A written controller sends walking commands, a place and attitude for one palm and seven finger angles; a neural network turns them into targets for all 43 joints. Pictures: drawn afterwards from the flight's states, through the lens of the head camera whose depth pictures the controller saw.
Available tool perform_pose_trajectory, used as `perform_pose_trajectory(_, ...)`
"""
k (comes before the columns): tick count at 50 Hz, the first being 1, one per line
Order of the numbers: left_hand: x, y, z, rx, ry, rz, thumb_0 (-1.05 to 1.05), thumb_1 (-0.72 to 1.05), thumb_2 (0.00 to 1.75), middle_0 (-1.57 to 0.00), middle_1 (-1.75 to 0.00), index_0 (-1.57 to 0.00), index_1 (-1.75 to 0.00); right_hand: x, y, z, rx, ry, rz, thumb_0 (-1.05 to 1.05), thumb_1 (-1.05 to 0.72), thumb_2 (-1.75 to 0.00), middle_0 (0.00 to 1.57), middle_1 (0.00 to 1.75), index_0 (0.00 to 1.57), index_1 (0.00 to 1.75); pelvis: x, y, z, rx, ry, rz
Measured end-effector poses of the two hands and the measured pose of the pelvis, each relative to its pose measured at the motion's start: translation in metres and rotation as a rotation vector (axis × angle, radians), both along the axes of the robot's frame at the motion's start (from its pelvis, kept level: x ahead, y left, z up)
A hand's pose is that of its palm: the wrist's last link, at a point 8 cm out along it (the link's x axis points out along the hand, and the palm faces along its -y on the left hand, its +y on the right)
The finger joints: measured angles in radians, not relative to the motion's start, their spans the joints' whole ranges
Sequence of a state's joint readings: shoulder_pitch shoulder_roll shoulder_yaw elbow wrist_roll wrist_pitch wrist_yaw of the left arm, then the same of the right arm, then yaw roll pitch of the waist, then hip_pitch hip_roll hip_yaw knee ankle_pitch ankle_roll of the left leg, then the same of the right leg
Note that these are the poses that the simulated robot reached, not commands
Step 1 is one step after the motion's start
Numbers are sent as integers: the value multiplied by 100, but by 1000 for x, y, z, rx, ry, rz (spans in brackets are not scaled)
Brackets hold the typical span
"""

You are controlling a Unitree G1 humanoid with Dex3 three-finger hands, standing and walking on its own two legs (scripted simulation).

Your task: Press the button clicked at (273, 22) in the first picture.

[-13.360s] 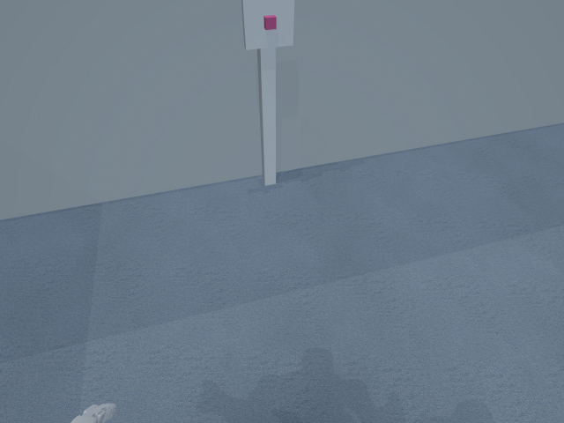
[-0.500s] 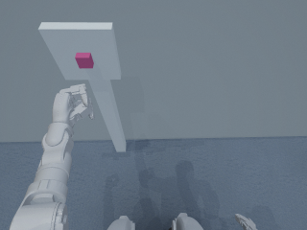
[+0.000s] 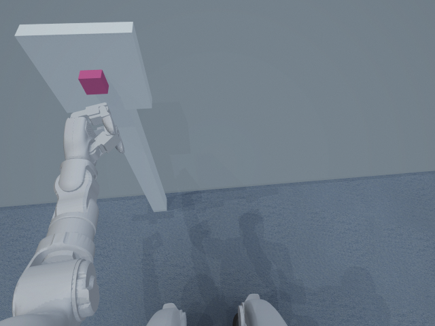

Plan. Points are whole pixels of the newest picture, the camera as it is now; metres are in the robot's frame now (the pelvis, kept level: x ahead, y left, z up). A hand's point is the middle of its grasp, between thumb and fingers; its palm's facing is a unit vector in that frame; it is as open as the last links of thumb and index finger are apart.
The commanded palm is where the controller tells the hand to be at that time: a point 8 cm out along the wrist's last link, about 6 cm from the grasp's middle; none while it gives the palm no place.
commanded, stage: aim a knuckle at the button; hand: left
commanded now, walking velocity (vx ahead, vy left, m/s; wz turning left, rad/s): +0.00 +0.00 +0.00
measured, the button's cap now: (94, 81) +0.55 +0.21 +0.10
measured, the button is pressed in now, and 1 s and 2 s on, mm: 0 0 9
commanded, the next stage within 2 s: press the button with the knuckle in 0.38 s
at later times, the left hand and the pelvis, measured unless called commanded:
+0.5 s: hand (121, 138) +0.45 +0.16 +0.05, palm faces +0.06 -1.00 -0.01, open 3.1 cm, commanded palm +0.42 +0.21 +0.06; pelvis +0.00 +0.00 +0.00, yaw +1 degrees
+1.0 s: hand (121, 118) +0.49 +0.17 +0.06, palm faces +0.07 -1.00 +0.00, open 3.1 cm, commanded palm +0.46 +0.22 +0.06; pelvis +0.00 +0.00 -0.01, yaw +0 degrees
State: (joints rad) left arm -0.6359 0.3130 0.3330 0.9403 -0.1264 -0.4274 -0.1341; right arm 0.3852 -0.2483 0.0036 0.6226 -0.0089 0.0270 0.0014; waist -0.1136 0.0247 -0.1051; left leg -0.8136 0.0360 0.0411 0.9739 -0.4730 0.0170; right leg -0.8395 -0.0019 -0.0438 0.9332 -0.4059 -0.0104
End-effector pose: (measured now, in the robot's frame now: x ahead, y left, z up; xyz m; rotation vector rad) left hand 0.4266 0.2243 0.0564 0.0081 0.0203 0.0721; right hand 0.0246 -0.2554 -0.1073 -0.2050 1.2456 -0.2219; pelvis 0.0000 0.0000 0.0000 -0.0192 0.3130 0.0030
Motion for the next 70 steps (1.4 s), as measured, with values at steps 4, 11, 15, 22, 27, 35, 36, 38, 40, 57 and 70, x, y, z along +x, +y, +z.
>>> perform_pose_trajectory(4,-3,-1,3,-2,-24,-3,2,90,90,-130,-150,-130,-150,11,0,2,-6,-23,16,0,-91,-90,20,30,20,30,1,1,1,-3,-8,5)
perform_pose_trajectory(11,-3,3,0,0,-5,-1,2,90,90,-130,-150,-130,-150,33,0,5,-18,-77,41,0,-91,-90,20,30,20,30,0,3,0,-5,-10,11)
perform_pose_trajectory(15,-5,2,3,0,-24,-9,2,90,90,-130,-150,-130,-150,42,2,5,-13,-93,53,0,-91,-90,20,30,20,30,0,4,0,-7,-10,12)
perform_pose_trajectory(22,-6,-7,2,-4,-13,-21,2,90,90,-130,-150,-130,-150,47,8,2,5,-94,65,0,-91,-90,20,30,20,30,1,5,0,-7,-13,17)
perform_pose_trajectory(27,-3,-11,-1,4,-9,-13,2,90,90,-130,-150,-130,-150,43,9,0,10,-88,59,0,-91,-90,20,30,20,30,0,4,-1,-5,-9,16)
perform_pose_trajectory(35,14,-6,3,16,-20,10,2,90,90,-130,-150,-130,-150,25,4,-4,-3,-41,40,0,-91,-90,20,30,20,30,-2,1,-5,-4,5,15)
perform_pose_trajectory(36,16,-5,4,17,-21,9,2,90,90,-130,-150,-130,-150,22,3,-5,-4,-33,36,0,-91,-90,20,30,20,30,-2,1,-5,-5,8,15)
perform_pose_trajectory(38,20,-4,6,16,-20,6,2,90,90,-130,-150,-130,-150,16,1,-5,-7,-15,30,0,-91,-90,20,30,20,30,-2,1,-5,-5,12,13)
perform_pose_trajectory(40,24,-3,6,10,-10,5,2,90,90,-130,-150,-130,-150,10,0,-5,-10,3,24,0,-91,-90,20,30,20,30,-2,0,-5,-5,16,13)
perform_pose_trajectory(57,45,-1,2,10,-7,-11,2,90,90,-130,-150,-136,-150,-16,-6,-1,-37,86,-11,0,-91,-90,20,30,20,30,0,0,-7,-13,48,10)
perform_pose_trajectory(70,54,0,2,7,1,6,2,90,90,-130,-150,-143,-150,-20,0,-5,-37,84,9,0,-91,-90,20,30,20,30,-8,3,-12,-23,62,24)
